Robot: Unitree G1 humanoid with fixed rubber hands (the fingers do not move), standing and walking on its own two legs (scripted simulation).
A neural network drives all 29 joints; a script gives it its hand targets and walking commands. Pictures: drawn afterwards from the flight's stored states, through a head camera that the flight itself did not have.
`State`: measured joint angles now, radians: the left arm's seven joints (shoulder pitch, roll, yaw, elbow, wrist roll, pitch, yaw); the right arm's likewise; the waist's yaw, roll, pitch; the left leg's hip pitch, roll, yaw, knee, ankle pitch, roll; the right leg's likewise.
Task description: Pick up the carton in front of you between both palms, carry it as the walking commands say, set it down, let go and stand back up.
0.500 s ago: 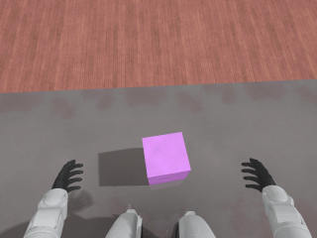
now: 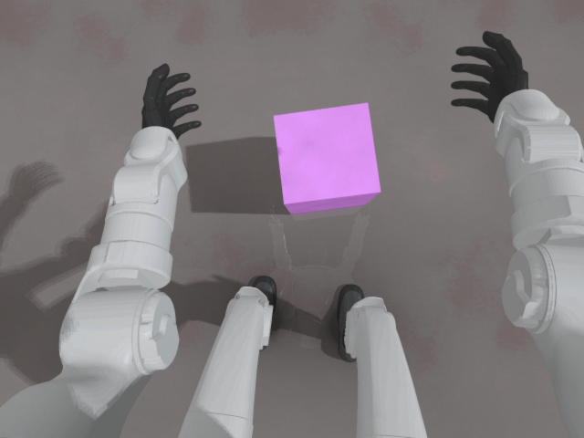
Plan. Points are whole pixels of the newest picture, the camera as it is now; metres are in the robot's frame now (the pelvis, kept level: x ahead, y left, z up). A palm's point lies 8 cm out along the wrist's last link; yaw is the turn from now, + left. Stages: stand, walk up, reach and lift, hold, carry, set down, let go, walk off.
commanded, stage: reach and lift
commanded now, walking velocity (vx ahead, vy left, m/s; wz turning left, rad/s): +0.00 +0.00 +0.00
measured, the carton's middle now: (324, 166) +0.54 +0.00 -0.54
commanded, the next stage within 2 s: none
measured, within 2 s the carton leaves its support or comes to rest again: leaves its support in 1.90 s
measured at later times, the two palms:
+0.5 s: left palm (213, 134) +0.50 +0.19 -0.23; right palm (437, 109) +0.57 -0.17 -0.23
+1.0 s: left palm (241, 165) +0.50 +0.19 -0.44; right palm (403, 149) +0.56 -0.17 -0.44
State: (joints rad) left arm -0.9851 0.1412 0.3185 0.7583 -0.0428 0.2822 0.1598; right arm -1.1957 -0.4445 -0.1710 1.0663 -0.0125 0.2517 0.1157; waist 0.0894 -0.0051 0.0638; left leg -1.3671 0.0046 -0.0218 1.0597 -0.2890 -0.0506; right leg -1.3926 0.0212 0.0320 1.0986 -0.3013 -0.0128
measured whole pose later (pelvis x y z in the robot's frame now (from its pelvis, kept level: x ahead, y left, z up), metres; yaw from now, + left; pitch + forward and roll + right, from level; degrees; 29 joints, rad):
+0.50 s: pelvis +0.03 +0.00 -0.07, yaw +3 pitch +54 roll +5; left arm -1.06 0.04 0.51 0.80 0.10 0.08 0.11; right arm -1.29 -0.33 -0.29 1.07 -0.15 0.11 0.05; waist 0.06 -0.01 -0.09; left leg -1.85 -0.03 -0.03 1.33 -0.41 -0.08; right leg -1.88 0.04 0.08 1.38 -0.44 0.00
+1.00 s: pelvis -0.03 +0.01 -0.27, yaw +4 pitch +40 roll +5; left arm -1.45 0.19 0.30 1.02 -0.13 0.12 0.19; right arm -1.66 -0.54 0.01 1.27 0.15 0.12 0.02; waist 0.06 0.03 0.35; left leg -2.24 -0.07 -0.02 2.05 -0.52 -0.10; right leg -2.27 0.05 0.08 2.11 -0.53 0.02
